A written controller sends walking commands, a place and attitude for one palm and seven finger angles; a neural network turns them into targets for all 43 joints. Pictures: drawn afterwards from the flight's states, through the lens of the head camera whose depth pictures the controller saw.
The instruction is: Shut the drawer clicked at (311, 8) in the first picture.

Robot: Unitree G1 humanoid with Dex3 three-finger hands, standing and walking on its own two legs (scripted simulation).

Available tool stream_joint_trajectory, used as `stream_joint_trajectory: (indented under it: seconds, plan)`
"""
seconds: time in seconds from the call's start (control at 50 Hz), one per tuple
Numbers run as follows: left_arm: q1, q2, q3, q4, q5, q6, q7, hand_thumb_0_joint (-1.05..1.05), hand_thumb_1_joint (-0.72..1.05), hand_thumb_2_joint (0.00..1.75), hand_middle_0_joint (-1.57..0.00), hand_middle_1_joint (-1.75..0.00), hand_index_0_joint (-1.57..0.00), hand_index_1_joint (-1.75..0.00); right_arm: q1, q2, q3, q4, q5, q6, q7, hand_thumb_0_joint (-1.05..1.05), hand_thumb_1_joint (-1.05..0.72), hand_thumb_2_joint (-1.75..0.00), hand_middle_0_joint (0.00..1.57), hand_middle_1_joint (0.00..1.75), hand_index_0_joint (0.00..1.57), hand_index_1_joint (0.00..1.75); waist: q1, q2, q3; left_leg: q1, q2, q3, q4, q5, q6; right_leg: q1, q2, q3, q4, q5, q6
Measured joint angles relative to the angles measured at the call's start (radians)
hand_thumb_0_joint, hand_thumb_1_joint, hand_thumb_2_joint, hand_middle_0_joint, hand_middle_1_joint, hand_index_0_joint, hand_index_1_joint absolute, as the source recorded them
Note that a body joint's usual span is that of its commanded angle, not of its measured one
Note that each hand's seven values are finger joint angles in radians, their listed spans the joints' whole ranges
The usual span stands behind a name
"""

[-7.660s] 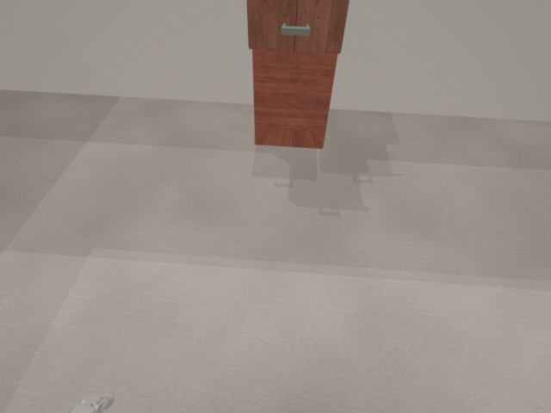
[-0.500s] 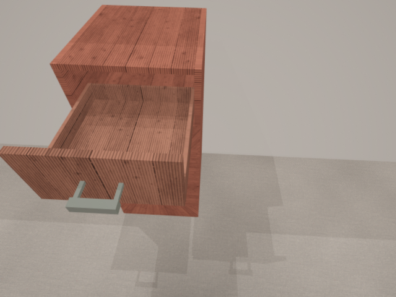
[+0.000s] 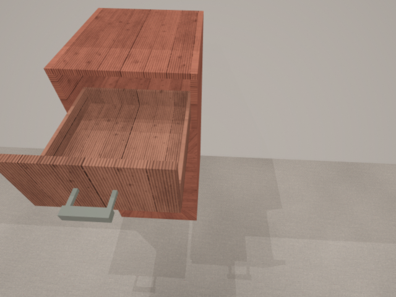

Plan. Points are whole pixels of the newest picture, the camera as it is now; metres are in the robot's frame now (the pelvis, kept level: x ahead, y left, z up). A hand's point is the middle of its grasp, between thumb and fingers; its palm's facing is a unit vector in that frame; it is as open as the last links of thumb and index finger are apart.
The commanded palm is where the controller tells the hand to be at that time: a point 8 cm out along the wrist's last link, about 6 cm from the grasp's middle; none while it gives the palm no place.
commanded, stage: come to a stop and stand still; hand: left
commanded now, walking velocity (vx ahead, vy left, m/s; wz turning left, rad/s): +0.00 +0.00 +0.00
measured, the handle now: (90, 204) +0.29 +0.25 +0.02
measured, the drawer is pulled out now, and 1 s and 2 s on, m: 0.30 0.29 0.29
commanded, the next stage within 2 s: look again from close up in 0.02 s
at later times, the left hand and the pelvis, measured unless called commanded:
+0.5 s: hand out of the picture -0.02 +0.16 -0.18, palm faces +0.04 -0.98 -0.18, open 7.4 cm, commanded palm none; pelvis +0.00 -0.01 +0.00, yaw +0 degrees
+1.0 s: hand (115, 289) +0.14 +0.17 -0.03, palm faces +0.10 -1.00 +0.00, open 6.8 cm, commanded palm +0.09 +0.23 -0.03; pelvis -0.03 +0.00 -0.04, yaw +0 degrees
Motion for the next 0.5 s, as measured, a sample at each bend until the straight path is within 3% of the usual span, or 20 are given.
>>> stream_joint_trajectory:
  seconds: [0.5]
  plan:
    - [0.035, -0.018, 0.001, 0.016, 0.000, -0.001, 0.002, 0.00, 0.90, 0.90, -0.20, -0.30, -0.20, -0.30, 0.009, 0.012, -0.001, 0.010, 0.001, 0.002, -0.005, 0.01, -0.92, -0.90, 0.19, 0.30, 0.20, 0.30, 0.006, -0.003, 0.008, 0.000, 0.010, -0.011, -0.005, 0.003, -0.010, 0.004, 0.011, -0.010, -0.008, 0.002, -0.011]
